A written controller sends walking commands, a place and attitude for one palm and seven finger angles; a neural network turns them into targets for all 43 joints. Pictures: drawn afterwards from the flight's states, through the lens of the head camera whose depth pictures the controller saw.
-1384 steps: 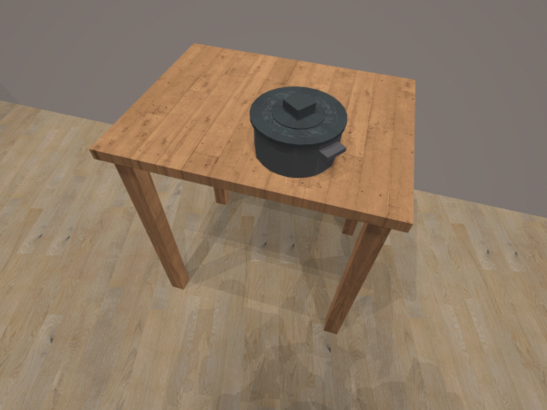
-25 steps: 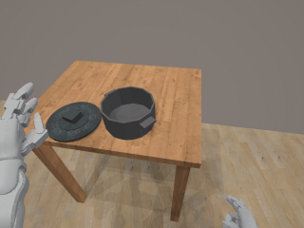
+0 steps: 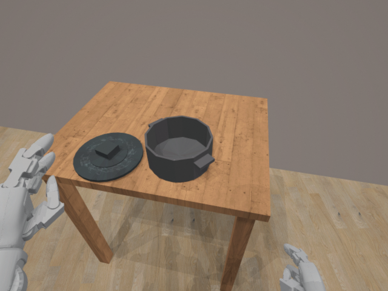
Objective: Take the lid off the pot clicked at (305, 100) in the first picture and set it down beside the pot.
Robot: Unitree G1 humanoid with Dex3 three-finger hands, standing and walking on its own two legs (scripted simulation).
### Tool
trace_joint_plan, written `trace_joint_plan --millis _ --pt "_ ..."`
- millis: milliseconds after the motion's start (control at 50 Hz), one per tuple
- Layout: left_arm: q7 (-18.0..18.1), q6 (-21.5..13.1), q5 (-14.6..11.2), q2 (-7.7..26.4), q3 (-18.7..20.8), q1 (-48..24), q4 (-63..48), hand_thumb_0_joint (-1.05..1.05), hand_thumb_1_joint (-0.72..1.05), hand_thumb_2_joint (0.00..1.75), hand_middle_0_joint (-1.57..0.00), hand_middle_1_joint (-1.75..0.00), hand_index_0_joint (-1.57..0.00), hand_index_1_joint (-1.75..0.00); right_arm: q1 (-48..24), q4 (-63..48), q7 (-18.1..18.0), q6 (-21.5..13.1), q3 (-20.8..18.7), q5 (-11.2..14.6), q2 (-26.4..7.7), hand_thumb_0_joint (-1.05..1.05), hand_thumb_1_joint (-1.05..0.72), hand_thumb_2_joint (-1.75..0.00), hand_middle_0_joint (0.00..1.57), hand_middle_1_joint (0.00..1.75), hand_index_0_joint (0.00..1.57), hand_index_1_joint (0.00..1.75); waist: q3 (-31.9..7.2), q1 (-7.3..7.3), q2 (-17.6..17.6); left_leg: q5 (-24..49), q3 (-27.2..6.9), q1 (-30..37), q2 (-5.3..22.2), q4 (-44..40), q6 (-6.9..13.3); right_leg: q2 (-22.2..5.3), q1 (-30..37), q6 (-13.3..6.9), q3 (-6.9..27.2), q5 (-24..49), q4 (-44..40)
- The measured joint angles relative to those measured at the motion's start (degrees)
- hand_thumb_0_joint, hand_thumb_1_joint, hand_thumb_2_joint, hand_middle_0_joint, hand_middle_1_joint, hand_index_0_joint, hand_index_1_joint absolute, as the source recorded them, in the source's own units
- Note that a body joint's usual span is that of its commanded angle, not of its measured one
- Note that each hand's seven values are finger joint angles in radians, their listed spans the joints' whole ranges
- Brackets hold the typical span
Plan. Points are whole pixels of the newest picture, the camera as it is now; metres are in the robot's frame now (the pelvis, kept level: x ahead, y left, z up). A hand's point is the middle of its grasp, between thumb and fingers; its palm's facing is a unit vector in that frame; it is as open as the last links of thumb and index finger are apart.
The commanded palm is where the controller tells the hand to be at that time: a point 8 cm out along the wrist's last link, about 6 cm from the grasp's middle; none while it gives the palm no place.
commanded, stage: draw the hand back to the body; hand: left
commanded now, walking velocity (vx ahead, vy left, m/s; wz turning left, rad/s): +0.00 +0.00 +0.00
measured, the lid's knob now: (107, 149) +0.48 +0.33 -0.01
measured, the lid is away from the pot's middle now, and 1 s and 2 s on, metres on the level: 0.22 0.22 0.22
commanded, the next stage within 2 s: step back with the hand held close in 0.04 s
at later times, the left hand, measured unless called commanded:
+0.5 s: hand (54, 209) +0.18 +0.25 +0.15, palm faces +0.24 -0.85 -0.47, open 7.4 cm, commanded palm +0.12 +0.31 +0.18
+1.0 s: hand (20, 243) +0.12 +0.27 +0.16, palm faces +0.35 -0.80 -0.48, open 7.4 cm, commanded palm +0.06 +0.31 +0.18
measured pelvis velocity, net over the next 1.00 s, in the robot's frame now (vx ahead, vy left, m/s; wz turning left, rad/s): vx -0.07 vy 0.03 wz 0.00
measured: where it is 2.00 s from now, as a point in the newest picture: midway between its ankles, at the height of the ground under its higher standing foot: outside the picture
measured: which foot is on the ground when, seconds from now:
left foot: down 0.00-1.00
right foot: down 0.00-1.00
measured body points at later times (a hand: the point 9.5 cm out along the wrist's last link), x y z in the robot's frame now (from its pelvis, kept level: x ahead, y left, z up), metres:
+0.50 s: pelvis -0.02 +0.03 -0.01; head -0.02 +0.03 +0.44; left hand +0.16 +0.30 +0.18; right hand +0.15 -0.22 -0.08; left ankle +0.00 +0.08 -0.74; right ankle -0.01 -0.09 -0.74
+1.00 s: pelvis -0.07 +0.03 -0.02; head -0.07 +0.04 +0.43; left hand +0.10 +0.31 +0.19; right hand +0.09 -0.21 -0.10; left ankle +0.00 +0.08 -0.74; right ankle -0.04 -0.09 -0.74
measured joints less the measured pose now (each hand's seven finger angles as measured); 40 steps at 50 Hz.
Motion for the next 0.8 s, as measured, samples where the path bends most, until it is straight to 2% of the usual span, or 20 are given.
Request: trace_joint_plan --millis 160,200,300,400,500,600,800 --pt "0.55 0.73 0.57 -0.46 0.02 -0.43 -0.67 0.02 0.89 0.9 -0.21 -0.3 -0.21 -0.3 0.54 -0.07 0.2 0.0 0.35 -0.15 0.19 0.01 -0.91 -0.89 0.2 0.3 0.2 0.3 0.22 0.05 -0.3 0.21 0.04 -0.17 -0.5 0.15 0.5 -0.5 -0.24 0.56 -0.06 -0.06 0.41" --pt "0.57 -0.59 0.85 0.34 1.17 -0.31 -1.05 0.02 0.89 0.9 -0.21 -0.3 -0.21 -0.3 0.98 -1.18 0.1 0.62 0.59 0.18 0.2 0.01 -0.91 -0.89 0.2 0.3 0.2 0.3 -0.5 -0.04 -0.35 0.02 0.28 -1.37 -0.4 0.76 0.69 -0.4 -1.36 0.71 0.13 -0.05 0.74" --pt "1.36 -4.16 1.89 1.31 4.61 0.08 -1.03 0.02 0.89 0.9 -0.21 -0.3 -0.21 -0.3 1.33 -3.73 0.26 2.32 0.05 0.61 0.12 0.01 -0.91 -0.89 0.2 0.3 0.2 0.3 -1.62 -1.71 -0.76 0.05 1.17 -4.81 -0.34 1.68 1.18 -0.38 -5.04 1.26 0.87 0.27 1.76" --pt "0.95 -4.43 2.88 0.87 3.13 1.9 -1.11 0.02 0.89 0.9 -0.21 -0.3 -0.21 -0.3 2.08 -5.79 0.24 3.46 -1.24 1.05 -0.88 0.01 -0.91 -0.89 0.2 0.3 0.2 0.3 -1.88 -3.51 -1.42 1.0 2.45 -6.83 -1.48 1.12 1.98 -1.48 -8.91 2.28 1.9 -0.58 4.94" --pt "0.56 -4.32 3.59 2.65 3.03 5.69 -3.4 0.02 0.89 0.9 -0.21 -0.3 -0.21 -0.3 3.36 -7.56 0.23 4.49 -2.45 1.29 -1.16 0.01 -0.91 -0.89 0.2 0.3 0.2 0.3 -1.73 -4.78 -2.44 1.43 3.17 -8.88 -2.39 1.9 2.6 -2.3 -12.07 2.96 2.36 -1.48 8.17" --pt "0.98 -5.3 3.88 3.78 4.93 7.35 -5.51 0.02 0.89 0.9 -0.22 -0.3 -0.22 -0.3 4.64 -8.74 0.25 4.69 -3.09 1.44 -1.4 0.01 -0.91 -0.89 0.2 0.3 0.2 0.3 -1.1 -4.67 -2.53 1.36 3.17 -11.11 -2.7 4.24 3.03 -2.57 -14.25 3.33 2.03 -1.82 10.71" --pt "2.54 -6.88 4.94 0.91 5.61 5.76 -4.64 0.02 0.89 0.9 -0.21 -0.3 -0.22 -0.3 5.66 -8.48 0.11 3.26 -3.01 1.85 -0.8 0.01 -0.91 -0.89 0.2 0.3 0.2 0.3 -0.71 -4.17 -1.62 0.93 2.69 -15.85 -2.08 9.2 3.21 -2.26 -17.52 3.66 0.54 -0.96 13.03"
